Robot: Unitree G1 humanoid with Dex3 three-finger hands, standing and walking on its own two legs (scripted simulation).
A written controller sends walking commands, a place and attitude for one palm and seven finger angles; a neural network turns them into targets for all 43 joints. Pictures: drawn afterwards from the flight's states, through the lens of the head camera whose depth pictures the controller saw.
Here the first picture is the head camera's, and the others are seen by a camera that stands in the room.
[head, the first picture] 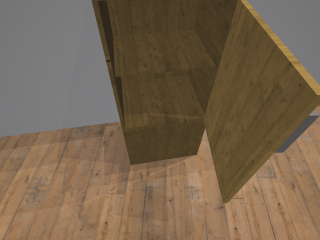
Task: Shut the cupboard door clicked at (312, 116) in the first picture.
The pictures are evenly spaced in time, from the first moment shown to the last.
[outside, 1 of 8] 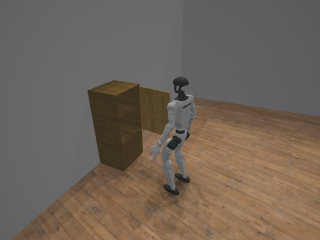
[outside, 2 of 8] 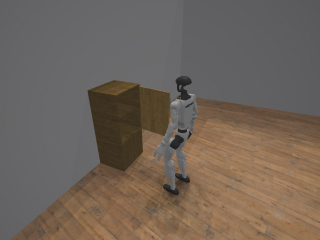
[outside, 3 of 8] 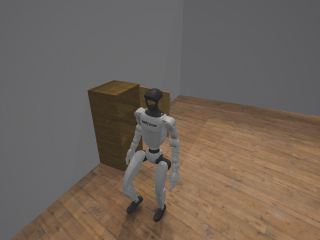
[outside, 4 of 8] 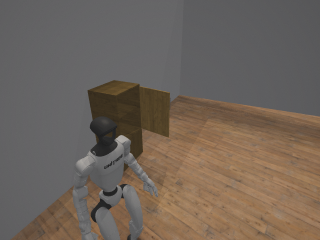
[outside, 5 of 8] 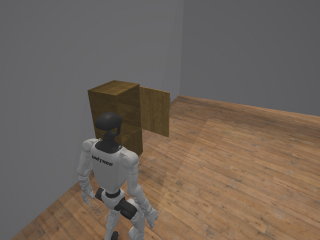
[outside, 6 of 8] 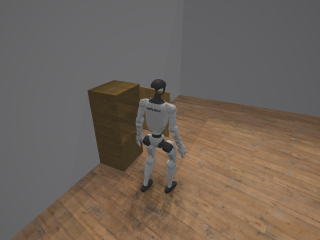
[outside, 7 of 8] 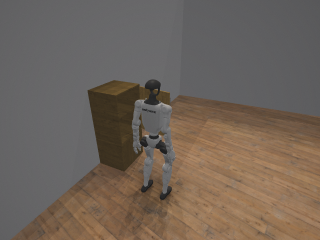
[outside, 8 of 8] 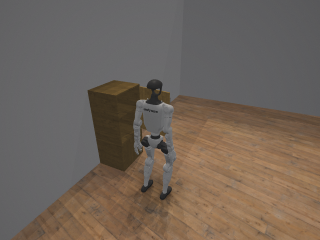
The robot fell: no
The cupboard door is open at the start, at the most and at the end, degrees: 82 82 82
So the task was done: no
